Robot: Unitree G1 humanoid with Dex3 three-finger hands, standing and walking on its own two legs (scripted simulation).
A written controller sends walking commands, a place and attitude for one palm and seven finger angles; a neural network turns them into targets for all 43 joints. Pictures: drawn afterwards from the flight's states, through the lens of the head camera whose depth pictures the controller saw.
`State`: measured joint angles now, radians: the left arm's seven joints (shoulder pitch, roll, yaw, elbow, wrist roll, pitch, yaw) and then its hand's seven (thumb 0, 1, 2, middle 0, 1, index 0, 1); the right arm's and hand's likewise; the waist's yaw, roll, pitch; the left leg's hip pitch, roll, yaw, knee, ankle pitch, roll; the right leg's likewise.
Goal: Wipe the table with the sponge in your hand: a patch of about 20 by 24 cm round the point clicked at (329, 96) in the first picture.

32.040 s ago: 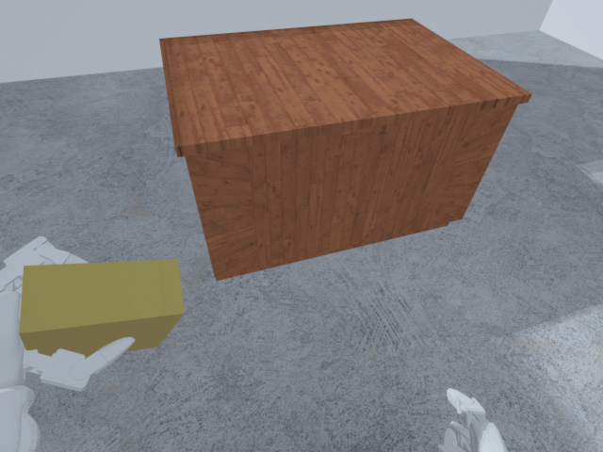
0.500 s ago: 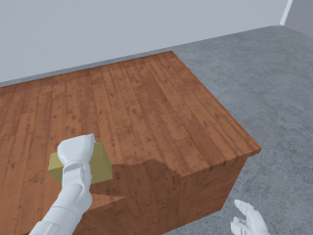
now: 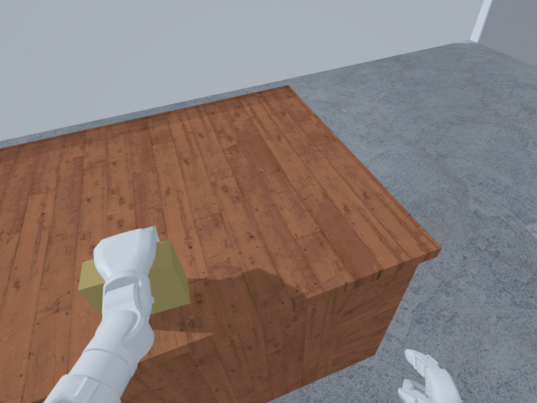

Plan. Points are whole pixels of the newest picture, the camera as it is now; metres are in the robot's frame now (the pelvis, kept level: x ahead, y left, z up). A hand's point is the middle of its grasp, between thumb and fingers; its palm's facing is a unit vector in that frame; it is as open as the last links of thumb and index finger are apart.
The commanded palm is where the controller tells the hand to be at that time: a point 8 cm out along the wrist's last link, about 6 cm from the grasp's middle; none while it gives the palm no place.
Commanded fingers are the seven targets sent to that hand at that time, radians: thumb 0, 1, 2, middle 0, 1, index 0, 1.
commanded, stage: slide back across to the middle lane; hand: left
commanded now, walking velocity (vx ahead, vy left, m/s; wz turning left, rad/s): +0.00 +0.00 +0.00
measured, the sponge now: (143, 290) +0.30 +0.26 -0.02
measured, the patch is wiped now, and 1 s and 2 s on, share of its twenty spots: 1.00 1.00 1.00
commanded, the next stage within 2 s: wipe forward along the middle lane in 0.62 s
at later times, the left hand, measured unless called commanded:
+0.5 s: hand (120, 280) +0.28 +0.28 +0.03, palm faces -0.01 -0.09 -1.00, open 9.5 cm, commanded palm +0.23 +0.29 +0.07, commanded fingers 0.00 0.10 1.30 -1.20 -1.60 -1.20 -1.60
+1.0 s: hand (99, 288) +0.27 +0.31 +0.03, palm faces -0.07 -0.05 -1.00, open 9.6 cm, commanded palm +0.25 +0.32 +0.05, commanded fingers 0.00 0.10 1.30 -1.20 -1.60 -1.20 -1.60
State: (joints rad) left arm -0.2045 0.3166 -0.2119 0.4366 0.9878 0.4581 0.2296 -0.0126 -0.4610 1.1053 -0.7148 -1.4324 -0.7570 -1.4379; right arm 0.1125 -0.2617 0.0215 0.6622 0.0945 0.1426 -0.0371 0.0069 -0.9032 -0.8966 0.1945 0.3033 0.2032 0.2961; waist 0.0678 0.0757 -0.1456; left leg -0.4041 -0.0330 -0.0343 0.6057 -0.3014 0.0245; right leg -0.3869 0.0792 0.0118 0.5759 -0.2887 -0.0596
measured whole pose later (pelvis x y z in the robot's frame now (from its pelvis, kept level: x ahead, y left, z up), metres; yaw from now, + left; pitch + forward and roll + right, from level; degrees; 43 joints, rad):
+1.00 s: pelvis +0.00 +0.01 +0.00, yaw +1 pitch +5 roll -1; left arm -0.11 0.40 -0.07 0.39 0.99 0.28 0.18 -0.03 -0.51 1.13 -0.76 -1.39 -0.81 -1.38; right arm 0.08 -0.26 0.01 0.69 0.07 0.10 -0.06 0.01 -0.90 -0.90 0.20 0.30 0.20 0.30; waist 0.10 0.08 -0.11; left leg -0.37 -0.04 -0.04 0.56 -0.28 0.03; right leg -0.34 0.07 0.01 0.52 -0.27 -0.05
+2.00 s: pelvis -0.03 +0.00 -0.03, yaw -1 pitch +16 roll -3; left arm -0.67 0.70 0.09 1.08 1.04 0.04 0.18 0.01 -0.56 1.17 -0.79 -1.36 -0.83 -1.39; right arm 0.29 -0.30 0.00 0.69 0.08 0.09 -0.05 0.00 -0.90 -0.90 0.20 0.30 0.21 0.30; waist -0.04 0.07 -0.15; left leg -0.77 0.00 -0.06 0.81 -0.33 0.02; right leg -0.72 0.12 -0.02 0.71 -0.28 -0.07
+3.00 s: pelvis +0.01 +0.05 -0.01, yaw -1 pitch +16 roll -4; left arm -0.63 0.71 0.18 1.05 1.06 0.01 0.19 -0.01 -0.53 1.16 -0.75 -1.42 -0.79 -1.44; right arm 0.27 -0.29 0.00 0.67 0.06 0.16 0.01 0.00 -0.90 -0.90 0.20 0.30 0.21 0.30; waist -0.03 0.05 -0.15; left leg -0.66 -0.04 -0.02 0.74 -0.36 0.09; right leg -0.60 0.08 0.02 0.61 -0.29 0.00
